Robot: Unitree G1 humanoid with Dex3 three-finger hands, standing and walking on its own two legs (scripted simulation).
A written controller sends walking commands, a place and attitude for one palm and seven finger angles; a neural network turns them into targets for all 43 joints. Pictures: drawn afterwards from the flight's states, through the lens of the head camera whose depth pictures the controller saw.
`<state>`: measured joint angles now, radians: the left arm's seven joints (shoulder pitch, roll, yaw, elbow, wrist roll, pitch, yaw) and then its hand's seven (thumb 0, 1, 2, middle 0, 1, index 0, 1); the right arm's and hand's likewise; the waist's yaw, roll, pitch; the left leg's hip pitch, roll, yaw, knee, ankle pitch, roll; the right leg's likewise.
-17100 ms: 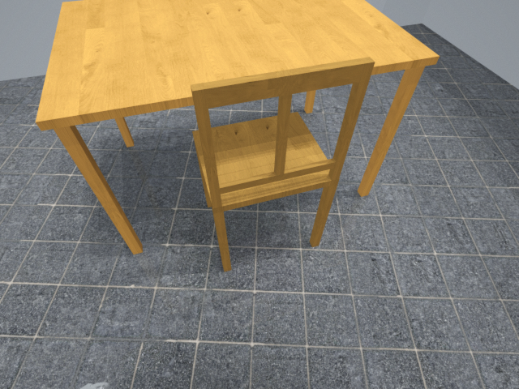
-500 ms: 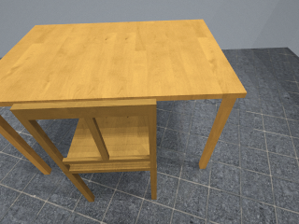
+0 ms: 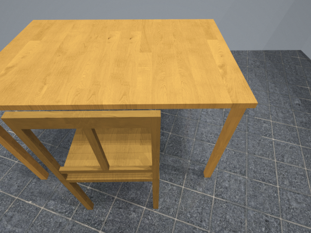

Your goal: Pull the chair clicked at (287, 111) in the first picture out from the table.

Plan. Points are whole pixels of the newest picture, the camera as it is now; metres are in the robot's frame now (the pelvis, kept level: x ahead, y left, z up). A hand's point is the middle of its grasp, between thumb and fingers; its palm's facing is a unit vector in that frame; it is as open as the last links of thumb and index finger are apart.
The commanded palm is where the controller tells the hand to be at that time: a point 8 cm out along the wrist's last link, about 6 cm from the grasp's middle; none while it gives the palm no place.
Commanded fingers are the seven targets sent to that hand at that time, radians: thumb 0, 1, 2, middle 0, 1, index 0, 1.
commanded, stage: come to a stop and stand still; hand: left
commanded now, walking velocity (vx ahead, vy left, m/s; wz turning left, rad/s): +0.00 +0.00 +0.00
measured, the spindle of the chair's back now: (98, 150) +0.39 +0.23 -0.10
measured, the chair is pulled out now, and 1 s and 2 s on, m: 0.00 0.00 0.00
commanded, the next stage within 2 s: look again from close up in 0.12 s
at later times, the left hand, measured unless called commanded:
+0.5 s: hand out of the picture +0.01 +0.18 -0.17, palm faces +0.02 -0.98 -0.20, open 7.4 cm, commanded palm none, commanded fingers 0.00 0.90 0.90 -0.20 -0.30 -0.20 -0.30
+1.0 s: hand out of the picture -0.01 +0.18 -0.17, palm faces +0.02 -0.98 -0.17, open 7.4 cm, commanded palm none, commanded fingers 0.00 0.90 0.90 -0.20 -0.30 -0.20 -0.30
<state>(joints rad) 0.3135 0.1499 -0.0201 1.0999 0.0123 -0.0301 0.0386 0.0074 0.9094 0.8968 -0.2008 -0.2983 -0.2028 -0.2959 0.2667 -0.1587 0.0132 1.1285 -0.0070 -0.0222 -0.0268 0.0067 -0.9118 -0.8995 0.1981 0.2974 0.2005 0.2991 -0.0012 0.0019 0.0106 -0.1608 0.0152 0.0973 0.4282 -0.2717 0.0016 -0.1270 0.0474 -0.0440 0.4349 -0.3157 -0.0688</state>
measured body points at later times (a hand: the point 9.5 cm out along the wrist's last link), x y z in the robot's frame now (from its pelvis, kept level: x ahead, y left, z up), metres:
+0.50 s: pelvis +0.01 +0.01 +0.00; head +0.02 +0.01 +0.45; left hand +0.01 +0.23 -0.16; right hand +0.02 -0.22 -0.16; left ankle -0.03 +0.11 -0.74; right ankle -0.05 -0.07 -0.74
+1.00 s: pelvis +0.00 +0.02 +0.00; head +0.01 +0.02 +0.45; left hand -0.01 +0.23 -0.16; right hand -0.01 -0.19 -0.16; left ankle -0.03 +0.11 -0.74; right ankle -0.05 -0.07 -0.74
